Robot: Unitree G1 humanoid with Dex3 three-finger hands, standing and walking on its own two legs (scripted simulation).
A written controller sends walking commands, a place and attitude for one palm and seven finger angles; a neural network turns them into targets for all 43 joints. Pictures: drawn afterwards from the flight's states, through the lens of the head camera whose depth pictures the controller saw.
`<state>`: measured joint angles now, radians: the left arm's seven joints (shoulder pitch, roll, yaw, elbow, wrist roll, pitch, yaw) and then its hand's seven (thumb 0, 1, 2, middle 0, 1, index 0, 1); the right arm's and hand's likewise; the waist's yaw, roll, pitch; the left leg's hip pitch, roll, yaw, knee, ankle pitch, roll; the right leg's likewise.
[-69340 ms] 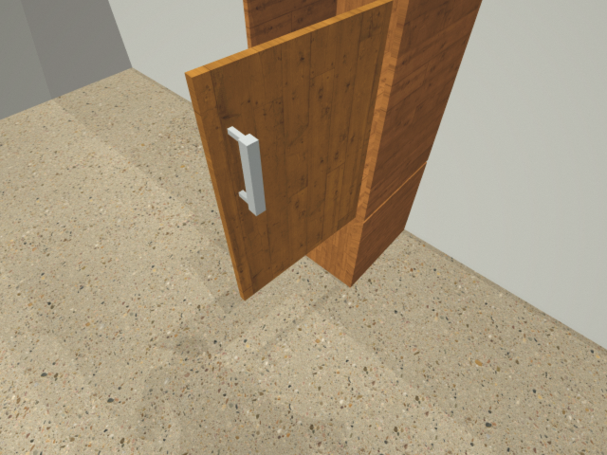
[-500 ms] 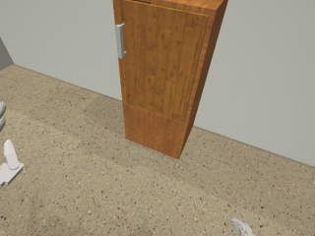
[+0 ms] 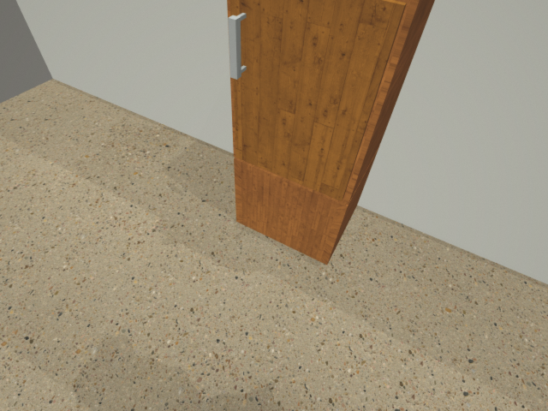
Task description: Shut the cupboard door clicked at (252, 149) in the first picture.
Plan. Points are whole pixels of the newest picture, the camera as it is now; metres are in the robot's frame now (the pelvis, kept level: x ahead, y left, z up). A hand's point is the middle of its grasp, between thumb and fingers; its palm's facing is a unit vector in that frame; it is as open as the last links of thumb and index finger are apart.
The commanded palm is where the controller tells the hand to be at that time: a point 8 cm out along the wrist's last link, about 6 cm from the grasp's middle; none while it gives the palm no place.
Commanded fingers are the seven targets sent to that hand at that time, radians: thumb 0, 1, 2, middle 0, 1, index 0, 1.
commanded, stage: let the arm hang, fingers relaxed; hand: left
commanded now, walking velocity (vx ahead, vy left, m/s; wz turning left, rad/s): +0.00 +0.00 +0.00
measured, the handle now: (239, 46) +0.95 +0.13 +0.09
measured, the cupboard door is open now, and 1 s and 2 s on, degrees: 0 0 0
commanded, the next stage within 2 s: look to check the result in 0.78 s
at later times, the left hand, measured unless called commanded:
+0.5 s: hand out of the picture -0.01 +0.18 -0.16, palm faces -0.02 -0.98 -0.20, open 7.4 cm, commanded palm none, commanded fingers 0.00 0.90 0.90 -0.20 -0.30 -0.20 -0.30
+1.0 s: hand out of the picture -0.02 +0.18 -0.16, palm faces -0.02 -0.98 -0.17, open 7.4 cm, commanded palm none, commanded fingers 0.00 0.90 0.90 -0.20 -0.30 -0.20 -0.30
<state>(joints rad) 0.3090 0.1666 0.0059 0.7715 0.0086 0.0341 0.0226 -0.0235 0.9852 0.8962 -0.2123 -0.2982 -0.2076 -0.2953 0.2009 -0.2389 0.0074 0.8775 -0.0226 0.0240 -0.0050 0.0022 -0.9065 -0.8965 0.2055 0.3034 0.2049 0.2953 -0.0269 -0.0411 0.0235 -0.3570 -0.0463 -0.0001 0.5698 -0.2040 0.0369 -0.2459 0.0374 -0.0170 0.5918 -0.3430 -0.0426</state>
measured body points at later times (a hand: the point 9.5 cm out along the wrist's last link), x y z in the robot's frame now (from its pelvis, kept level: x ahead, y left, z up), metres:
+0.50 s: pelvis +0.01 +0.01 +0.02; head +0.00 +0.01 +0.47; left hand -0.01 +0.24 -0.14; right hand -0.02 -0.21 -0.15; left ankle +0.06 +0.09 -0.73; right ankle -0.02 -0.10 -0.73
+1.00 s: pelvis +0.01 +0.02 +0.02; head +0.01 +0.02 +0.47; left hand -0.02 +0.24 -0.15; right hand -0.02 -0.20 -0.14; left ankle +0.06 +0.09 -0.73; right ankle -0.02 -0.10 -0.73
